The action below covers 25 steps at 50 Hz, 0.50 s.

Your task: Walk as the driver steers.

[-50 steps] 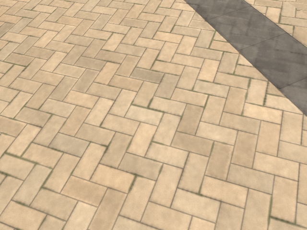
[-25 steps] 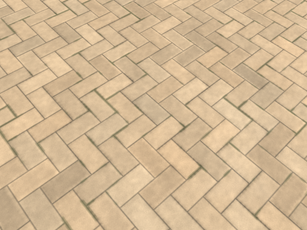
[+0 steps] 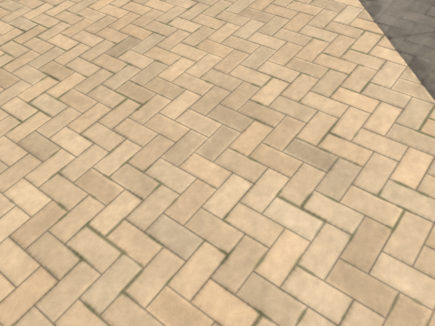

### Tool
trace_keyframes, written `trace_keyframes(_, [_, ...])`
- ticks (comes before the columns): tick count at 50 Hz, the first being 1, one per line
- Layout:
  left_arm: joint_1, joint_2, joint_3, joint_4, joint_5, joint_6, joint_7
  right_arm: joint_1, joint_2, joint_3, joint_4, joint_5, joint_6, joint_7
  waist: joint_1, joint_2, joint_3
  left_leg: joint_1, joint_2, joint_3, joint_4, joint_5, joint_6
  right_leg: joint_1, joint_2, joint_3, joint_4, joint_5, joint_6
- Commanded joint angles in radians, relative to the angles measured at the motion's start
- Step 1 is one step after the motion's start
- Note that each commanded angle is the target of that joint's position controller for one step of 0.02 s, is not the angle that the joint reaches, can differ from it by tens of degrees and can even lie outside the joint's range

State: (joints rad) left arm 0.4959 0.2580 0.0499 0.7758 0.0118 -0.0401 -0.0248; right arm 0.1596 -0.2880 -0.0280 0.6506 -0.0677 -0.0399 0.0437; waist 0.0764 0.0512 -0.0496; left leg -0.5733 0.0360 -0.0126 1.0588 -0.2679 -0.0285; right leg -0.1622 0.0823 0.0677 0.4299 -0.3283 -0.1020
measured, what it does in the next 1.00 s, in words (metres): walks ahead, turning left: left foot, then right foot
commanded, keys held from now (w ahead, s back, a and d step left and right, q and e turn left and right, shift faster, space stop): w+e+shift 0.02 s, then w+shift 0.32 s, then w+q+shift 0.66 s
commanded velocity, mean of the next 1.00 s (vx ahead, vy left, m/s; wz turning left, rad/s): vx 0.97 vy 0.00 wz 0.23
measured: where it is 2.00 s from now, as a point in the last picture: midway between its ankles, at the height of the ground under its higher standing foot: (193, 90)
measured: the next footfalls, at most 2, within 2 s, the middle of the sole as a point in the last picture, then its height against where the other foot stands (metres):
left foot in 0.24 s outside the picture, level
right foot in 0.66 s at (322, 254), level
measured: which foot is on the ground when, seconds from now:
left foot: up 0.00-0.22, down 0.24-0.68, up 0.70-1.00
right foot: down 0.00-0.28, up 0.30-0.64, down 0.66-1.00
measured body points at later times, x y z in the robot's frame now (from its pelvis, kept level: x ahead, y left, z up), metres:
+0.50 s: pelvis +0.42 -0.01 +0.00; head +0.43 -0.02 +0.45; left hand +0.66 +0.19 -0.07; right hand +0.32 -0.28 -0.13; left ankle +0.36 +0.09 -0.74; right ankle +0.47 -0.15 -0.68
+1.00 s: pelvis +0.88 -0.06 -0.02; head +0.90 -0.05 +0.43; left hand +0.74 +0.20 -0.15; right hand +1.18 -0.24 -0.08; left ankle +1.04 +0.07 -0.68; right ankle +0.72 -0.20 -0.74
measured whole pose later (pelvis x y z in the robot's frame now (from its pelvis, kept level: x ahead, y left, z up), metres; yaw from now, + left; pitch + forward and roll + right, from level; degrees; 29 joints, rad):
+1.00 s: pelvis +0.88 -0.06 -0.02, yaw +16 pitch +1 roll -2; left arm 0.49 0.32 0.06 0.93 0.02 -0.11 0.01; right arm 0.00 -0.34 -0.05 0.65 -0.02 0.00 0.09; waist 0.06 0.03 0.03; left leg -0.79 0.06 0.11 0.89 -0.01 0.13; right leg 0.18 0.00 -0.29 0.23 -0.37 0.04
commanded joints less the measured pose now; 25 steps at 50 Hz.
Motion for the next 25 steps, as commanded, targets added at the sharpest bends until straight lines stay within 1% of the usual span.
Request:
trace_keyframes(1, [-0.001,0.183,0.051,-0.047,-0.009,-0.027,0.014,-0.160,-0.091,-0.016,-0.100,0.013,0.004,0.004,-0.012,-0.102,0.134,-0.241,0.009,-0.002,-0.117,0.077,-0.035,0.102,-0.203,0.367,-0.302,-0.050,-0.167])
trace_keyframes(2, [0.002,0.182,0.052,-0.037,-0.010,-0.028,0.015,-0.183,-0.081,-0.009,-0.103,0.017,0.006,0.006,-0.008,-0.100,0.137,-0.231,-0.001,0.014,-0.185,0.111,-0.038,0.106,-0.188,0.333,-0.303,0.014,-0.164])
trace_keyframes(4, [0.020,0.166,0.048,-0.012,-0.014,-0.033,0.016,-0.248,-0.053,0.006,-0.112,0.023,0.000,0.011,0.019,-0.126,0.141,-0.160,-0.021,0.049,-0.328,0.198,-0.033,0.096,-0.161,0.272,-0.301,0.150,-0.145])
trace_keyframes(5, [0.041,0.161,0.045,0.004,-0.016,-0.037,0.016,-0.288,-0.046,0.011,-0.122,0.026,-0.003,0.012,0.039,-0.141,0.145,-0.127,-0.027,0.069,-0.384,0.231,-0.022,0.100,-0.170,0.265,-0.311,0.223,-0.140])
trace_keyframes(6, [0.056,0.162,0.043,0.018,-0.017,-0.042,0.018,-0.320,-0.048,0.012,-0.134,0.029,-0.005,0.012,0.052,-0.154,0.150,-0.099,-0.027,0.077,-0.423,0.260,-0.006,0.114,-0.191,0.268,-0.321,0.306,-0.136])
trace_keyframes(7, [0.056,0.169,0.043,0.029,-0.017,-0.046,0.020,-0.335,-0.057,0.009,-0.141,0.032,-0.007,0.010,0.051,-0.159,0.152,-0.070,-0.026,0.076,-0.454,0.276,0.013,0.138,-0.211,0.266,-0.321,0.387,-0.127])
trace_keyframes(8, [0.046,0.181,0.044,0.037,-0.017,-0.050,0.022,-0.330,-0.069,0.006,-0.142,0.033,-0.009,0.007,0.040,-0.159,0.148,-0.033,-0.031,0.079,-0.485,0.274,0.034,0.163,-0.225,0.254,-0.310,0.477,-0.115])
trace_keyframes(9, [0.020,0.195,0.045,0.041,-0.016,-0.052,0.024,-0.294,-0.080,0.002,-0.134,0.033,-0.012,0.001,0.012,-0.159,0.130,0.047,-0.050,0.091,-0.515,0.255,0.059,0.172,-0.229,0.226,-0.274,0.642,-0.096])
trace_keyframes(10, [0.008,0.216,0.047,0.047,-0.015,-0.056,0.025,-0.222,-0.101,-0.009,-0.114,0.032,-0.014,-0.010,-0.025,-0.166,0.084,0.161,-0.086,0.105,-0.515,0.210,0.080,0.187,-0.230,0.202,-0.191,0.897,-0.075])
trace_keyframes(11, [0.009,0.242,0.053,0.058,-0.005,-0.056,0.025,-0.088,-0.137,-0.026,-0.078,0.036,-0.015,-0.025,-0.089,-0.172,-0.002,0.316,-0.123,0.116,-0.491,0.127,0.100,0.196,-0.226,0.177,-0.033,1.110,-0.059])
trace_keyframes(12, [-0.036,0.255,0.055,0.057,0.005,-0.051,0.027,0.138,-0.164,-0.043,-0.014,0.042,-0.014,-0.044,-0.210,-0.162,-0.097,0.554,-0.110,0.105,-0.493,0.094,0.120,0.112,-0.202,0.143,0.207,1.124,-0.040])
trace_keyframes(13, [-0.067,0.203,0.042,0.044,0.018,-0.056,0.029,0.362,-0.220,-0.067,0.036,0.025,-0.016,-0.067,-0.309,-0.098,-0.203,0.816,0.043,-0.057,-0.462,-0.146,0.142,-0.090,-0.151,0.117,0.531,0.894,-0.036])
trace_keyframes(14, [-0.001,0.059,0.009,0.000,-0.015,-0.059,0.019,0.405,-0.312,-0.089,0.054,-0.012,-0.018,-0.065,-0.233,0.227,-0.296,0.973,0.296,-0.606,-0.648,-0.646,0.233,-0.394,0.019,0.061,0.915,0.117,0.001])
trace_keyframes(15, [-0.031,0.098,0.002,-0.004,-0.005,-0.065,0.015,0.305,-0.246,-0.076,0.054,0.014,-0.019,-0.045,-0.189,0.239,-0.223,0.892,0.321,-0.916,-0.836,-0.666,0.249,-0.514,0.026,0.109,0.981,-0.054,-0.024])
trace_keyframes(16, [-0.113,0.134,0.009,-0.008,0.001,-0.058,0.013,0.203,-0.179,-0.069,0.048,0.020,-0.021,-0.039,-0.155,0.099,-0.063,0.757,0.307,-0.744,-0.818,-0.577,0.260,-0.559,-0.046,0.088,0.984,0.031,-0.027])
trace_keyframes(17, [-0.189,0.143,0.004,-0.017,0.017,-0.056,0.005,0.192,-0.130,-0.060,0.060,0.023,-0.028,-0.034,-0.156,-0.035,-0.005,0.638,0.270,-0.607,-0.813,-0.412,0.264,-0.535,-0.079,0.073,0.938,0.073,-0.025])
trace_keyframes(18, [-0.243,0.128,0.001,-0.037,0.028,-0.054,-0.004,0.197,-0.106,-0.050,0.085,0.020,-0.033,-0.035,-0.134,-0.053,0.046,0.543,0.217,-0.517,-0.831,-0.312,0.256,-0.517,-0.098,0.064,0.890,0.066,-0.019])
trace_keyframes(19, [-0.250,0.108,-0.007,-0.058,0.043,-0.047,-0.012,0.208,-0.079,-0.038,0.114,0.022,-0.039,-0.034,-0.094,-0.007,0.071,0.477,0.186,-0.471,-0.842,-0.252,0.260,-0.506,-0.122,0.060,0.847,0.056,-0.005])
trace_keyframes(20, [-0.269,0.088,-0.016,-0.069,0.052,-0.040,-0.017,0.225,-0.064,-0.032,0.135,0.032,-0.045,-0.032,-0.078,0.015,0.094,0.441,0.161,-0.440,-0.865,-0.214,0.265,-0.511,-0.144,0.048,0.804,0.039,0.012])
trace_keyframes(21, [-0.300,0.076,-0.025,-0.092,0.059,-0.036,-0.020,0.246,-0.067,-0.032,0.152,0.044,-0.052,-0.033,-0.067,0.026,0.121,0.420,0.151,-0.429,-0.892,-0.186,0.279,-0.543,-0.162,0.034,0.761,0.024,0.030])
trace_keyframes(22, [-0.343,0.071,-0.032,-0.117,0.064,-0.033,-0.023,0.263,-0.077,-0.034,0.162,0.052,-0.058,-0.035,-0.063,0.018,0.152,0.397,0.151,-0.415,-0.924,-0.165,0.293,-0.581,-0.184,0.020,0.708,0.029,0.053])
trace_keyframes(23, [-0.401,0.073,-0.040,-0.148,0.067,-0.034,-0.027,0.272,-0.088,-0.037,0.164,0.054,-0.062,-0.038,-0.067,0.005,0.178,0.370,0.145,-0.394,-0.956,-0.123,0.303,-0.604,-0.197,0.003,0.639,0.072,0.075])
trace_keyframes(24, [-0.462,0.078,-0.048,-0.178,0.059,-0.037,-0.033,0.259,-0.100,-0.042,0.160,0.054,-0.065,-0.041,-0.067,-0.003,0.198,0.319,0.124,-0.349,-0.988,-0.075,0.298,-0.570,-0.200,-0.013,0.522,0.136,0.094])
trace_keyframes(25, [-0.509,0.072,-0.058,-0.195,0.049,-0.042,-0.042,0.237,-0.115,-0.050,0.152,0.054,-0.067,-0.040,-0.067,-0.007,0.208,0.246,0.086,-0.289,-1.005,-0.013,0.276,-0.466,-0.186,-0.034,0.380,0.217,0.106])
Velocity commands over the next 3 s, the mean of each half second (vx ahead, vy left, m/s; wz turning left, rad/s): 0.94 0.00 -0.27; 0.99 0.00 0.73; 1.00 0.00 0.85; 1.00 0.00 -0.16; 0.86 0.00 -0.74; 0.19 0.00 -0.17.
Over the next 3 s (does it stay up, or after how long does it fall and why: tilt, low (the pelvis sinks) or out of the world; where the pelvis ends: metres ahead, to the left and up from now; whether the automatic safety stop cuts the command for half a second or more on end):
stays up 2.29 0.67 -0.01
